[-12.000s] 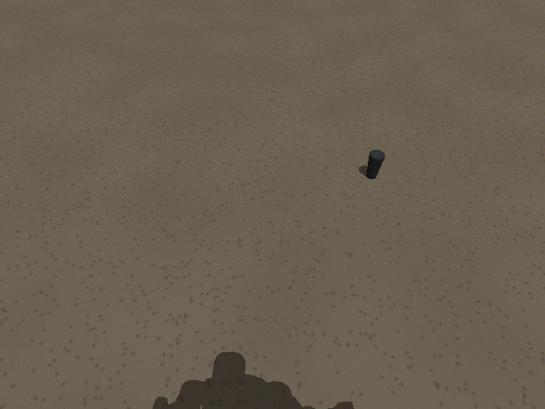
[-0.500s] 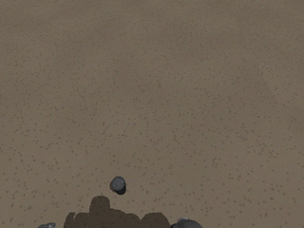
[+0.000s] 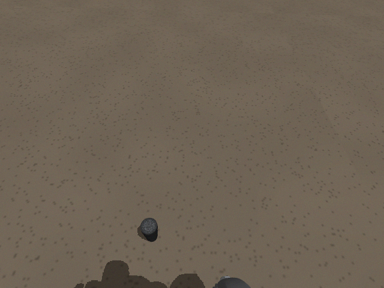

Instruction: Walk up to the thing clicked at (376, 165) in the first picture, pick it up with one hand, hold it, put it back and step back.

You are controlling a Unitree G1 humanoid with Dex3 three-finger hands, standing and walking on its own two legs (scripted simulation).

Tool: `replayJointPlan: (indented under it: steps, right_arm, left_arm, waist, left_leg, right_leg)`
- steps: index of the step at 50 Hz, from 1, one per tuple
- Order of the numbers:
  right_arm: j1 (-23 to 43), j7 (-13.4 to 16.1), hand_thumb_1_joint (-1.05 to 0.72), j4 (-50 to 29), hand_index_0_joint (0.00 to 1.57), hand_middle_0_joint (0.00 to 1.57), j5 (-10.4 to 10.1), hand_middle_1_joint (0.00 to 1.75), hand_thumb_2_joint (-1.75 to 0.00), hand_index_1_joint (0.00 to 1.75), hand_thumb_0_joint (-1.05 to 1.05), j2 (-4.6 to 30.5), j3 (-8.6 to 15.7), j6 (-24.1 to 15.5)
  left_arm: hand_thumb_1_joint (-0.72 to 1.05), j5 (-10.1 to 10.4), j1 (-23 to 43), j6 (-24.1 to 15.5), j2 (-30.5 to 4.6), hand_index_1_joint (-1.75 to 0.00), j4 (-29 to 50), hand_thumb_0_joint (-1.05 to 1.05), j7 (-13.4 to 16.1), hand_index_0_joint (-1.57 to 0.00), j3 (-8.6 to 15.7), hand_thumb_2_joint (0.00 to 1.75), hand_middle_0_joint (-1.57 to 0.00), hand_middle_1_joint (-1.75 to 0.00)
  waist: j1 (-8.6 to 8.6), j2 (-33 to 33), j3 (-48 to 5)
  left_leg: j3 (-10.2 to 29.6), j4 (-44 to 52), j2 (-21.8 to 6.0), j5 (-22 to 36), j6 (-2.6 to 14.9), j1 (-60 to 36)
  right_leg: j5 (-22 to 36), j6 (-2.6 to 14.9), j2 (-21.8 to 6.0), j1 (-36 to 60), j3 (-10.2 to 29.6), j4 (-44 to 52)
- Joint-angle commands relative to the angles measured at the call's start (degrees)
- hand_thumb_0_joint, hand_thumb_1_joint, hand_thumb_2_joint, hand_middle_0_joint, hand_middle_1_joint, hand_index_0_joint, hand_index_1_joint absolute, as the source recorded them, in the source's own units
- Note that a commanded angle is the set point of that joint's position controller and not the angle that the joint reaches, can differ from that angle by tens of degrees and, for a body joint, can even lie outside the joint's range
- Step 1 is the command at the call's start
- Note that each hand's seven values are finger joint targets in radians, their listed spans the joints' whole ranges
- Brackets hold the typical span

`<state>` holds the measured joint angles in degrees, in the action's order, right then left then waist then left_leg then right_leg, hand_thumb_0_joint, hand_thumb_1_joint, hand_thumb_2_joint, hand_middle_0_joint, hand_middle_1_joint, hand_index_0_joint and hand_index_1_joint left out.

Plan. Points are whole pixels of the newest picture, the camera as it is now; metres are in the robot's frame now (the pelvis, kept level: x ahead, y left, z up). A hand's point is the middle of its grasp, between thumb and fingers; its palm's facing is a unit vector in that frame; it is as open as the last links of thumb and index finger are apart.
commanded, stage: walk up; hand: left
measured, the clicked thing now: (150, 231) +0.48 +0.19 -0.69
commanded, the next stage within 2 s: stand in 0.62 s
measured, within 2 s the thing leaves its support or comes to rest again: neither
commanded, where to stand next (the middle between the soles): +0.13 -0.02 m, yaw -3 degrees
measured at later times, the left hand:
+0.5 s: hand out of the picture +0.13 +0.27 -0.11, palm faces -0.06 -0.86 -0.51, open 7.4 cm
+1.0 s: hand out of the picture +0.13 +0.25 -0.15, palm faces -0.10 -0.94 -0.34, open 7.4 cm
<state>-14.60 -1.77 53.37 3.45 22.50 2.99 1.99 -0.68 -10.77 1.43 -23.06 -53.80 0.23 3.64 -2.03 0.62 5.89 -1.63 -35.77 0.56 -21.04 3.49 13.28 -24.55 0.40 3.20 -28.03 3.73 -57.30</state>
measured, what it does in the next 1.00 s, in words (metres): steps on the spot: right foot, then left foot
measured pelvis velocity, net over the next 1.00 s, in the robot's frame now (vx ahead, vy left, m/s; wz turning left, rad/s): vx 0.07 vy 0.00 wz -0.06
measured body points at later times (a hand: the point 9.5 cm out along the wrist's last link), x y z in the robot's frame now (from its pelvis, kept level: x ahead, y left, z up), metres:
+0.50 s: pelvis +0.06 -0.02 +0.00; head +0.08 -0.06 +0.44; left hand +0.14 +0.31 -0.08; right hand +0.12 -0.34 -0.14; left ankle +0.12 +0.15 -0.67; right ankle +0.06 -0.16 -0.73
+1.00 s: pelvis +0.07 +0.00 +0.01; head +0.07 +0.00 +0.46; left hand +0.14 +0.30 -0.13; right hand +0.12 -0.30 -0.12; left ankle +0.12 +0.13 -0.73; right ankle +0.05 -0.12 -0.73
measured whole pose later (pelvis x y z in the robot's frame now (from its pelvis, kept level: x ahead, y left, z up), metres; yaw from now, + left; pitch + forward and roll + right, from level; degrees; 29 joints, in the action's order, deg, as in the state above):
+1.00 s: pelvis +0.07 +0.00 +0.01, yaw -3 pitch -3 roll +0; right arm -8.8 -1.4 59.2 0.6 20.4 2.0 -0.3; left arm -0.6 -11.3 -1.1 -19.8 -60.9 -0.4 -0.7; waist -0.5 -0.5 3.8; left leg 1.0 -29.5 -0.8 -11.6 -0.8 15.0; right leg -17.6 -0.7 -0.5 -9.6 0.6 -30.1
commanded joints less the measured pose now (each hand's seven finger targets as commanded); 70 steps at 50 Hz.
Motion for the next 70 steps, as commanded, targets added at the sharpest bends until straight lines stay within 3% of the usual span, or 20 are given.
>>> replayJointPlan:
  steps: [1, 7, 11, 12, 13, 14, 18, 22, 25, 29, 30, 31, 32, 34, 40, 42, 43, 46, 56, 70]
  right_arm:
    - [-4.63, 0.22, -0.90, -5.57, 0.20, 0.20, -0.25, 0.30, -0.90, 0.30, 0.00, 16.43, 5.52, -3.69]
    - [-3.91, -0.18, -0.90, -7.25, 0.20, 0.20, -1.33, 0.30, -0.90, 0.30, 0.00, 16.82, 5.02, -4.73]
    - [-0.77, -1.09, -0.90, -10.47, 0.20, 0.20, -1.15, 0.30, -0.90, 0.30, 0.00, 13.10, 3.59, -2.76]
    - [-1.47, -1.37, -0.90, -12.18, 0.20, 0.20, -1.22, 0.30, -0.90, 0.30, 0.00, 10.24, 2.70, -2.45]
    - [-1.49, -1.53, -0.90, -13.91, 0.20, 0.20, -1.03, 0.30, -0.90, 0.30, 0.00, 9.13, 2.49, -1.65]
    - [0.49, -0.88, -0.90, -13.43, 0.20, 0.20, -0.38, 0.30, -0.90, 0.30, 0.00, 14.16, 4.19, -0.40]
    - [-5.75, -1.80, -0.90, -9.71, 0.20, 0.20, -0.67, 0.30, -0.90, 0.30, 0.00, 14.11, 5.18, 0.18]
    - [-5.74, 0.52, -0.90, -6.73, 0.20, 0.20, -4.25, 0.30, -0.90, 0.30, 0.00, 9.41, 3.77, 0.81]
    - [-4.39, 2.64, -0.90, -7.07, 0.20, 0.20, -4.79, 0.30, -0.90, 0.30, 0.00, 11.65, 3.90, 0.37]
    - [-5.93, 3.26, -0.90, -6.26, 0.20, 0.20, -3.52, 0.30, -0.90, 0.30, 0.00, 11.39, 3.89, -1.34]
    - [-4.41, 3.28, -0.90, -6.82, 0.20, 0.20, -2.56, 0.30, -0.90, 0.30, 0.00, 13.28, 4.32, -1.67]
    - [-4.22, 2.94, -0.90, -7.61, 0.20, 0.20, -1.53, 0.30, -0.90, 0.30, 0.00, 13.53, 3.97, -3.06]
    - [-3.61, 2.62, -0.90, -6.91, 0.20, 0.20, -1.56, 0.30, -0.90, 0.30, 0.00, 20.59, 5.43, -3.84]
    - [4.01, 3.01, -0.90, -7.15, 0.20, 0.20, -2.28, 0.30, -0.90, 0.30, 0.00, 17.01, 5.13, -4.30]
    - [8.23, 1.80, -0.90, -3.45, 0.20, 0.20, -2.10, 0.30, -0.90, 0.30, 0.00, 12.46, 3.69, -3.17]
    - [6.52, 1.72, -0.90, -2.63, 0.20, 0.20, -3.07, 0.30, -0.90, 0.30, 0.00, 7.19, 2.14, -3.22]
    - [7.69, 1.75, -0.90, -2.07, 0.20, 0.20, -3.56, 0.30, -0.90, 0.30, 0.00, 7.32, 1.78, -3.19]
    - [8.42, 1.09, -0.90, 1.48, 0.20, 0.20, -3.32, 0.30, -0.90, 0.30, 0.00, 9.35, 1.97, -4.19]
    - [11.64, 1.70, -0.90, 6.27, 0.20, 0.20, -3.36, 0.30, -0.90, 0.30, 0.00, 9.48, 0.51, -4.45]
    - [14.45, 1.59, -0.90, 8.62, 0.20, 0.20, -3.09, 0.30, -0.90, 0.30, 0.00, 9.45, -0.06, -4.08]
  left_arm:
    - [0.90, -1.38, 5.77, -3.79, -13.06, -0.30, 7.37, 0.00, -1.49, -0.20, 3.22, 0.90, -0.20, -0.30]
    - [0.90, -0.41, 1.17, -5.94, -12.25, -0.30, 6.62, 0.00, -1.99, -0.20, 2.01, 0.90, -0.20, -0.30]
    - [0.90, 0.30, -15.51, -7.24, -13.53, -0.30, 1.77, 0.00, 0.05, -0.20, 3.18, 0.90, -0.20, -0.30]
    - [0.90, -0.14, -20.61, -7.52, -18.43, -0.30, 1.00, 0.00, 1.20, -0.20, 4.84, 0.90, -0.20, -0.30]
    - [0.90, -0.43, -21.19, -7.90, -24.04, -0.30, 2.43, 0.00, 2.29, -0.20, 5.70, 0.90, -0.20, -0.30]
    - [0.90, 0.02, -16.85, -7.56, -24.86, -0.30, 3.82, 0.00, 2.71, -0.20, 5.17, 0.90, -0.20, -0.30]
    - [0.90, 0.53, -10.97, -8.11, -19.06, -0.30, 6.24, 0.00, 3.77, -0.20, 3.67, 0.90, -0.20, -0.30]
    - [0.90, 0.08, -0.78, -7.00, -14.47, -0.30, 9.50, 0.00, 3.36, -0.20, 1.77, 0.90, -0.20, -0.30]
    - [0.90, -0.67, 1.82, -3.32, -14.02, -0.30, 12.33, 0.00, 2.75, -0.20, 1.97, 0.90, -0.20, -0.30]
    - [0.90, 0.73, 2.70, -0.24, -13.66, -0.30, 12.63, 0.00, 2.34, -0.20, 1.66, 0.90, -0.20, -0.30]
    - [0.90, 1.32, -0.01, 0.12, -11.51, -0.30, 11.93, 0.00, 2.50, -0.20, 1.10, 0.90, -0.20, -0.30]
    - [0.90, 1.33, -7.73, -0.68, -5.40, -0.30, 10.56, 0.00, 2.33, -0.20, -0.13, 0.90, -0.20, -0.30]
    - [0.90, 0.68, -5.49, -0.75, -9.92, -0.30, 10.19, 0.00, 2.88, -0.20, 0.79, 0.90, -0.20, -0.30]
    - [0.90, 0.11, 1.93, -1.46, -14.33, -0.30, 8.43, 0.00, 2.45, -0.20, 1.84, 0.90, -0.20, -0.30]
    - [0.90, 0.50, -6.06, -3.50, -8.99, -0.30, -0.24, 0.00, 0.60, -0.20, 0.71, 0.90, -0.20, -0.30]
    - [0.90, -0.65, -1.84, -4.41, -12.05, -0.30, 0.63, 0.00, 1.16, -0.20, 0.78, 0.90, -0.20, -0.30]
    - [0.90, -0.80, 3.08, -4.47, -15.02, -0.30, 0.61, 0.00, 0.98, -0.20, 0.89, 0.90, -0.20, -0.30]
    - [0.90, -0.13, 6.82, -4.80, -10.64, -0.30, -0.34, 0.00, 0.20, -0.20, -0.94, 0.90, -0.20, -0.30]
    - [0.90, 0.73, 4.77, -4.36, -9.30, -0.30, -5.78, 0.00, 0.25, -0.20, -1.50, 0.90, -0.20, -0.30]
    - [0.90, 0.45, 7.62, -3.91, -9.91, -0.30, -7.45, 0.00, 0.26, -0.20, -0.96, 0.90, -0.20, -0.30]
  waist:
    - [-5.11, -7.50, -2.23]
    - [-2.51, -10.21, 0.07]
    - [5.29, -4.64, -6.19]
    - [7.72, 4.30, -7.82]
    - [6.81, 10.41, -7.31]
    - [5.80, 1.57, -2.10]
    - [1.26, 2.13, 1.14]
    - [-0.51, 10.80, 2.10]
    - [0.20, 14.86, -2.18]
    - [-0.81, 9.34, -7.11]
    - [-0.03, 2.87, -8.10]
    - [2.70, -8.53, -15.81]
    - [0.52, -13.15, -18.98]
    - [0.97, -7.08, -7.98]
    - [4.22, -13.21, -7.22]
    - [2.86, -3.14, -6.59]
    - [0.19, 0.84, -4.03]
    - [-0.19, -1.41, -5.72]
    - [1.61, 1.30, -7.85]
    - [1.64, -1.07, -5.79]
  left_leg:
    - [26.78, 21.99, -16.99, -21.90, 10.66, -18.43]
    - [16.64, 19.75, -16.11, -4.38, 10.64, -12.73]
    - [3.83, -0.01, -7.31, 7.87, 4.85, 4.38]
    - [1.56, -14.10, -2.81, 2.87, 2.01, 15.88]
    - [4.58, -24.69, 2.31, -11.61, -1.20, 26.36]
    - [11.59, -28.86, -2.58, -12.10, -1.56, 26.61]
    - [11.48, -28.24, -5.35, -1.25, -3.36, 21.54]
    - [9.34, -24.91, 0.36, -0.24, -4.53, 6.90]
    - [3.04, -19.84, 2.37, -1.09, -4.60, 7.99]
    - [-2.72, 1.94, 3.11, 14.98, -3.31, 1.00]
    - [3.56, 4.57, -0.82, 29.43, -1.90, -1.03]
    - [25.94, 10.22, -13.50, 20.27, 1.61, -9.74]
    - [40.36, 15.17, -21.53, 5.53, 10.05, -5.21]
    - [36.00, 17.19, -18.87, -13.03, 9.77, 0.14]
    - [16.47, 11.87, -9.67, -3.70, 3.12, 8.38]
    - [11.38, 5.87, -5.51, 4.73, -1.79, 10.43]
    - [8.00, 6.23, -2.40, 0.95, -2.28, 3.86]
    - [10.37, 11.58, -6.20, 7.62, -1.01, -6.19]
    - [7.79, 14.28, -7.51, 22.90, -1.83, -8.42]
    - [7.50, 18.36, -7.51, 15.97, -2.94, -6.87]
  right_leg:
    - [-4.78, -1.81, -1.10, -14.17, 0.21, 6.21]
    - [-1.90, 0.02, -4.12, -3.21, -2.91, 17.56]
    - [11.60, -0.02, -1.93, 28.04, -6.43, 34.50]
    - [4.93, 1.93, -8.91, 36.86, 7.72, 37.06]
    - [-0.67, 7.51, -25.99, 35.38, 34.95, 44.26]
    - [-5.51, 13.30, -30.67, 26.10, 38.25, 44.92]
    - [17.99, 10.00, -20.03, 17.87, 13.52, 38.30]
    - [54.38, 9.57, -16.05, 2.68, -0.09, 31.34]
    - [46.53, 11.02, -14.54, 5.85, -0.72, 23.61]
    - [32.74, 7.03, -10.99, 8.15, 0.70, 8.87]
    - [25.08, 4.38, -7.75, 6.25, 1.09, 4.33]
    - [-2.98, 0.88, -3.79, 0.49, -0.32, 1.08]
    - [-15.90, 0.94, -1.41, 0.16, 4.39, -4.09]
    - [-8.93, 0.96, -4.50, -3.18, 3.62, -6.60]
    - [1.94, -0.23, -2.81, 19.70, -4.61, 26.64]
    - [7.98, 2.65, -11.27, 22.05, 9.45, 35.34]
    - [-2.05, 5.18, -15.18, 9.87, 14.18, 38.78]
    - [3.68, 2.32, -10.35, 9.34, 5.37, 36.97]
    - [23.39, 1.12, -10.13, 19.49, 2.86, 38.60]
    - [15.02, 0.43, -10.04, 19.05, 2.62, 42.94]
